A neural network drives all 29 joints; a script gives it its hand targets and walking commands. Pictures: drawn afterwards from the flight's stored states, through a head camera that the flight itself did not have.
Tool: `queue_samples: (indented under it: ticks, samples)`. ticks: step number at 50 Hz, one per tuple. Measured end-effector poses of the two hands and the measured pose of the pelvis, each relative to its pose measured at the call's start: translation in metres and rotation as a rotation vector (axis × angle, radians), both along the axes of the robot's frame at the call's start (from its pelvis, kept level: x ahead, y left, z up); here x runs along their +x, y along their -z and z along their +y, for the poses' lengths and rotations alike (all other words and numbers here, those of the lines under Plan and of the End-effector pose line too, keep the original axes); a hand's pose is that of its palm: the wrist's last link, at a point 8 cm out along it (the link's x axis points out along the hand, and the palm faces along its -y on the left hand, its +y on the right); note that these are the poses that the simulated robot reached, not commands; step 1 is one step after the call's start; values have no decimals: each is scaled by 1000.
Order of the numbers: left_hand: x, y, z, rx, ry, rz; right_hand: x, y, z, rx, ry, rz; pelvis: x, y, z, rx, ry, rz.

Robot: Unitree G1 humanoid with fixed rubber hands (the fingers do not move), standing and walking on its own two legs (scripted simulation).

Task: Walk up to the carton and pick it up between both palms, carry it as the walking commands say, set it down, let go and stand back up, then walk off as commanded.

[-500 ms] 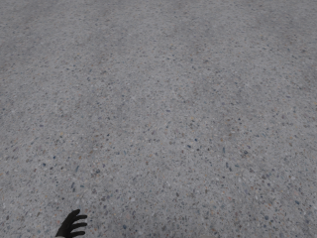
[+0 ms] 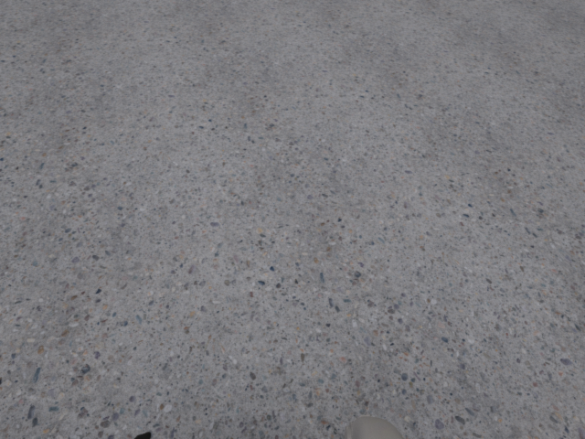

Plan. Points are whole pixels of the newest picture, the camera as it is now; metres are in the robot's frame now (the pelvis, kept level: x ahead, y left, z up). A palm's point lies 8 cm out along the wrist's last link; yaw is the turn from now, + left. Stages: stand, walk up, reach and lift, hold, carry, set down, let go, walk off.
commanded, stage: walk off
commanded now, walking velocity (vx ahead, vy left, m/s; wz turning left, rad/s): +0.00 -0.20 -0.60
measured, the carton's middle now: out of the picture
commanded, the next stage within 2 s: none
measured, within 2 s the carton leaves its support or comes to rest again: neither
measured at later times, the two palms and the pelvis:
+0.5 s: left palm out of the picture +0.12 +0.11 -0.18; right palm out of the picture -0.01 -0.37 -0.12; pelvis -0.01 -0.10 -0.02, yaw -18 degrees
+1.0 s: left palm (343, 432) +0.16 -0.06 -0.15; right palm out of the picture -0.16 -0.47 -0.15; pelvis -0.05 -0.22 -0.02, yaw -34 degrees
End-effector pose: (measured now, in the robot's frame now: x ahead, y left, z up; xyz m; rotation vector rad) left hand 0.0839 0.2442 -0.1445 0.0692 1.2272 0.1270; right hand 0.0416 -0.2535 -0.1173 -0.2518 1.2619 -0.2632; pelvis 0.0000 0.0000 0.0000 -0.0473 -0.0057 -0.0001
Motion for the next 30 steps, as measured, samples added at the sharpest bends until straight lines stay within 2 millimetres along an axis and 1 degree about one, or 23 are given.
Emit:
queue_samples:
  ticks: [4, 7, 9, 11, 14, 17, 19, 21, 22, 24, 27, 30]
  samples:
    - [21, -9, -14, 68, 63, -5, -25, 14, -28, 36, 75, 32, 3, 4, -26, 13, 51, 6]
    - [37, -9, -30, 134, 121, -40, -44, 34, -57, 66, 131, 54, 5, 17, -51, 33, 85, 11]
    - [42, -9, -43, 153, 148, -56, -54, 44, -76, 62, 156, 90, 3, 23, -62, 30, 100, 9]
    - [42, -11, -57, 151, 161, -54, -56, 45, -91, 53, 180, 103, 0, 22, -68, 13, 117, 2]
    - [36, -6, -75, 140, 175, -34, -46, 38, -105, 24, 189, 66, -1, 20, -77, 9, 153, 2]
    - [31, 8, -92, 108, 194, -5, -33, 29, -112, -1, 197, 7, -2, 21, -86, 2, 183, 1]
    - [29, 20, -101, 74, 204, 7, -25, 23, -115, -22, 197, -32, -3, 24, -90, -8, 204, 2]
    - [30, 34, -110, 43, 219, 22, -23, 18, -116, -44, 208, -79, -4, 29, -94, -1, 230, -3]
    - [31, 38, -116, 36, 232, 36, -26, 14, -116, -48, 216, -93, -4, 28, -97, 14, 251, -7]
    - [34, 36, -129, 26, 281, 63, -40, 8, -117, -53, 243, -94, -5, 23, -102, 22, 292, -12]
    - [47, 24, -148, 8, 340, 64, -68, 1, -117, -38, 309, -57, -7, 12, -110, 24, 334, -12]
    - [65, 10, -165, 5, 382, 28, -97, 0, -119, -12, 366, -7, -10, 3, -119, 15, 374, -6]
